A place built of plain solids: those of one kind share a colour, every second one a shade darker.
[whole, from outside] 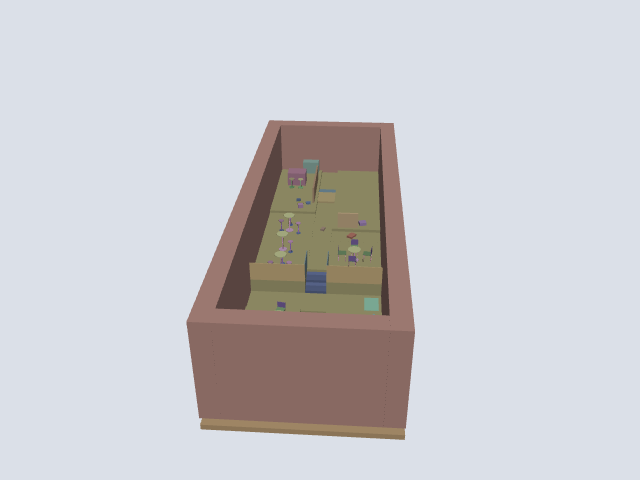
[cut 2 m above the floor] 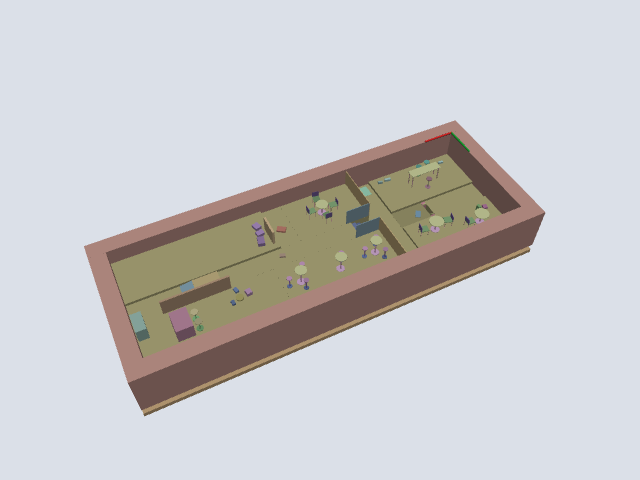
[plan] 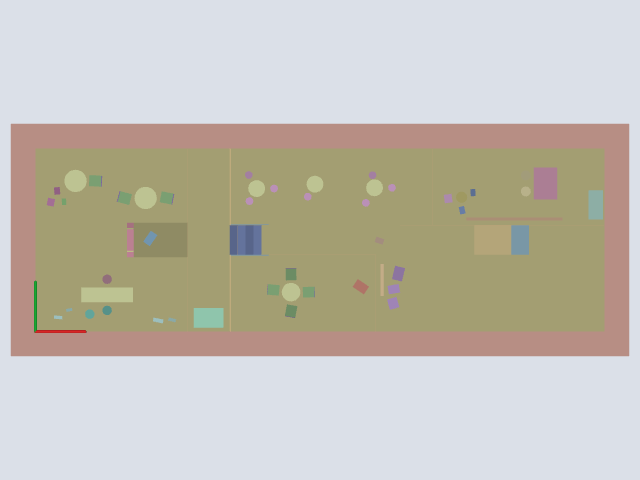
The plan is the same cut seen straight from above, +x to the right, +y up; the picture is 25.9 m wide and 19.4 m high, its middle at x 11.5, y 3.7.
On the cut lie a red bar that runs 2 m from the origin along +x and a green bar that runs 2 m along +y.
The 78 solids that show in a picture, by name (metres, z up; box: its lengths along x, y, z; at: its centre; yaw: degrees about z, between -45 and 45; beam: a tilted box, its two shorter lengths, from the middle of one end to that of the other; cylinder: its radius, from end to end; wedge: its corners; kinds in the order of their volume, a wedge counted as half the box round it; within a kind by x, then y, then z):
{
 "wall_1": {"box": [1.0, 7.4, 5.5], "at": [-0.5, 3.7, 1.75]},
 "wall_2": {"box": [25.0, 1.0, 5.5], "at": [11.5, -0.5, 1.75]},
 "wall_3": {"box": [25.0, 1.0, 5.5], "at": [11.5, 7.9, 1.75]},
 "wall_4": {"box": [1.0, 7.4, 5.5], "at": [23.5, 3.7, 1.75]},
 "floor_1": {"box": [3.7, 1.4, 1.0], "at": [1.85, 3.7, -0.5]},
 "floor_2": {"box": [6.15, 3.0, 1.18], "at": [3.08, 1.5, -0.41]},
 "floor_3": {"box": [6.15, 3.0, 1.15], "at": [3.08, 5.9, -0.42]},
 "floor_4": {"box": [2.18, 1.4, 1.0], "at": [5.06, 3.7, -0.5]},
 "floor_5": {"box": [1.7, 7.4, 1.0], "at": [7.0, 3.7, -0.5]},
 "floor_6": {"box": [4.6, 3.1, 1.0], "at": [10.15, 1.55, 0.28]},
 "floor_7": {"box": [6.9, 3.1, 1.0], "at": [11.3, 5.85, 0.28]},
 "floor_8": {"box": [1.3, 3.1, 1.0], "at": [13.1, 1.55, 0.28]},
 "floor_9": {"box": [1.3, 3.1, 1.0], "at": [15.4, 5.85, 0.28]},
 "floor_10": {"box": [13.87, 1.2, 1.0], "at": [16.07, 3.7, 0.28]},
 "floor_11": {"box": [9.25, 3.1, 1.18], "at": [18.38, 1.55, 0.36]},
 "floor_12": {"box": [6.95, 3.1, 1.16], "at": [19.52, 5.85, 0.35]},
 "floor_base_1": {"box": [25.0, 9.4, 0.3], "at": [11.5, 3.7, -1.57]},
 "floor_base_2": {"box": [15.05, 7.4, 0.3], "at": [15.47, 3.7, -0.8]},
 "island_1": {"box": [0.95, 1.3, 0.95], "at": [20.61, 5.99, 1.41]},
 "step_tread_1": {"box": [0.32, 1.2, 0.38], "at": [8.01, 3.7, -0.04]},
 "step_tread_2": {"box": [0.32, 1.2, 0.54], "at": [8.33, 3.7, 0.04]},
 "step_tread_3": {"box": [0.32, 1.2, 0.69], "at": [8.65, 3.7, 0.12]},
 "step_tread_4": {"box": [0.32, 1.2, 0.84], "at": [8.97, 3.7, 0.2]},
 "counter_1": {"box": [0.59, 1.18, 0.89], "at": [22.64, 5.12, 1.38]},
 "screenS_1": {"box": [3.9, 0.12, 1.13], "at": [19.36, 4.55, 1.5]},
 "step_hump_1": {"box": [1.5, 1.2, 0.17], "at": [18.48, 3.7, 0.81]},
 "rail_rim_1": {"box": [0.04, 3.1, 1.1], "at": [7.87, 1.55, 1.32]},
 "rail_rim_2": {"box": [0.04, 3.1, 1.1], "at": [7.87, 5.85, 1.32]},
 "floor_gap_1": {"box": [0.27, 1.4, 0.55], "at": [3.83, 3.7, -1.12]},
 "screenW_1": {"box": [0.14, 1.3, 1.01], "at": [14.01, 2.08, 1.46]},
 "top_1": {"cylinder": 0.45, "from": [1.62, 6.09, 0.86], "to": [1.62, 6.09, 0.9]},
 "top_2": {"box": [2.1, 0.6, 0.036], "at": [2.9, 1.49, 1.18]},
 "top_3": {"cylinder": 0.45, "from": [4.45, 5.4, 0.86], "to": [4.45, 5.4, 0.9]},
 "top_4": {"cylinder": 0.34, "from": [8.94, 5.78, 1.82], "to": [8.94, 5.78, 1.86]},
 "top_5": {"cylinder": 0.38, "from": [10.33, 1.59, 1.48], "to": [10.33, 1.59, 1.52]},
 "top_6": {"cylinder": 0.34, "from": [11.3, 5.96, 1.82], "to": [11.3, 5.96, 1.86]},
 "top_7": {"cylinder": 0.34, "from": [13.71, 5.81, 1.82], "to": [13.71, 5.81, 1.86]},
 "rail_1": {"box": [1.54, 0.04, 1.1], "at": [8.66, 3.08, 1.32]},
 "rail_2": {"box": [1.54, 0.04, 1.1], "at": [8.66, 4.32, 1.32]},
 "tray_stack_1": {"box": [0.4, 0.44, 0.2], "at": [14.46, 1.14, 1.05], "yaw": 15.9},
 "tray_stack_2": {"box": [0.46, 0.35, 0.2], "at": [14.48, 1.71, 1.05], "yaw": 9.7},
 "tray_stack_3": {"box": [0.42, 0.56, 0.26], "at": [14.67, 2.34, 1.08], "yaw": -13.2},
 "ramp_hump_ramp_1": {"wedge": [[19.23, 3.1, 0.72], [19.23, 3.1, 0.9], [19.23, 4.3, 0.72], [19.23, 4.3, 0.9], [19.95, 3.1, 0.72], [19.95, 3.1, 0.78], [19.95, 4.3, 0.72], [19.95, 4.3, 0.78]]},
 "chair_seat_1": {"box": [0.52, 0.45, 0.05], "at": [2.43, 6.09, 0.6], "yaw": -2.7},
 "chair_seat_2": {"box": [0.52, 0.45, 0.05], "at": [3.59, 5.4, 0.6], "yaw": -14.8},
 "chair_seat_3": {"box": [0.52, 0.45, 0.05], "at": [5.31, 5.4, 0.6], "yaw": -10.9},
 "chair_seat_4": {"box": [0.49, 0.43, 0.03], "at": [9.61, 1.68, 1.25], "yaw": -5.2},
 "chair_seat_5": {"box": [0.43, 0.49, 0.03], "at": [10.33, 0.82, 1.25], "yaw": -10.4},
 "chair_seat_6": {"box": [0.43, 0.49, 0.03], "at": [10.33, 2.31, 1.25], "yaw": 0.4},
 "chair_seat_7": {"box": [0.49, 0.43, 0.03], "at": [11.05, 1.59, 1.25], "yaw": 1.3},
 "low_mat_1": {"box": [1.2, 0.8, 0.06], "at": [7.0, 0.55, -0.02]},
 "foot_1": {"cylinder": 0.28, "from": [4.45, 5.4, 0.1], "to": [4.45, 5.4, 0.17]},
 "foot_2": {"cylinder": 0.24, "from": [8.94, 5.78, 0.72], "to": [8.94, 5.78, 0.8]},
 "foot_3": {"cylinder": 0.24, "from": [11.3, 5.96, 0.72], "to": [11.3, 5.96, 0.8]},
 "foot_4": {"cylinder": 0.24, "from": [13.71, 5.81, 0.72], "to": [13.71, 5.81, 0.8]},
 "inway_carton_folded_1": {"box": [0.55, 0.38, 0.17], "at": [13.15, 1.81, 0.81], "yaw": -34.2},
 "step_stool_1": {"box": [0.32, 0.35, 0.25], "at": [16.68, 5.38, 1.06], "yaw": 8.1},
 "shoes_1": {"box": [0.29, 0.31, 0.17], "at": [0.62, 5.23, 0.18], "yaw": -11.2},
 "shoes_2": {"box": [0.24, 0.3, 0.16], "at": [0.88, 5.68, 0.18], "yaw": 4.2},
 "stool_high_seat_1": {"cylinder": 0.15, "from": [8.62, 6.33, 1.48], "to": [8.62, 6.33, 1.52]},
 "stool_high_seat_2": {"cylinder": 0.15, "from": [8.65, 5.27, 1.48], "to": [8.65, 5.27, 1.52]},
 "stool_high_seat_3": {"cylinder": 0.15, "from": [9.64, 5.78, 1.48], "to": [9.64, 5.78, 1.52]},
 "stool_high_seat_4": {"cylinder": 0.15, "from": [11.0, 5.45, 1.48], "to": [11.0, 5.45, 1.52]},
 "stool_high_seat_5": {"cylinder": 0.15, "from": [13.35, 5.2, 1.48], "to": [13.35, 5.2, 1.52]},
 "stool_high_seat_6": {"cylinder": 0.15, "from": [13.62, 6.32, 1.48], "to": [13.62, 6.32, 1.52]},
 "stool_high_seat_7": {"cylinder": 0.15, "from": [14.41, 5.81, 1.48], "to": [14.41, 5.81, 1.52]},
 "hose_coil_1": {"cylinder": 0.23, "from": [17.23, 5.43, 0.89], "to": [17.23, 5.43, 1.0]},
 "inway_grating_1": {"box": [0.33, 0.55, 0.08], "at": [4.64, 3.77, -0.01], "yaw": -34.3},
 "inway_parcel_1": {"box": [0.34, 0.23, 0.17], "at": [13.9, 3.67, 0.81], "yaw": -18.1},
 "parcel_1": {"box": [0.22, 0.31, 0.18], "at": [17.25, 4.9, 0.97], "yaw": 11.9},
 "chair_back_1": {"box": [0.036, 0.45, 0.32], "at": [5.55, 5.35, 0.79], "yaw": -10.9},
 "chair_back_2": {"box": [0.02, 0.43, 0.37], "at": [9.38, 1.7, 1.45], "yaw": -5.2},
 "chair_back_3": {"box": [0.02, 0.43, 0.37], "at": [11.29, 1.6, 1.45], "yaw": 1.3},
 "stoola_seat_1": {"cylinder": 0.19, "from": [2.2, 0.7, 0.89], "to": [2.2, 0.7, 0.93]},
 "stoola_seat_2": {"cylinder": 0.19, "from": [2.9, 0.85, 0.89], "to": [2.9, 0.85, 0.93]},
 "stool_seat_1": {"cylinder": 0.2, "from": [19.82, 5.66, 1.58], "to": [19.82, 5.66, 1.6]},
 "stool_seat_2": {"cylinder": 0.2, "from": [19.82, 6.31, 1.58], "to": [19.82, 6.31, 1.6]},
 "stoolb_seat_1": {"cylinder": 0.19, "from": [2.9, 2.12, 0.89], "to": [2.9, 2.12, 0.93]}
}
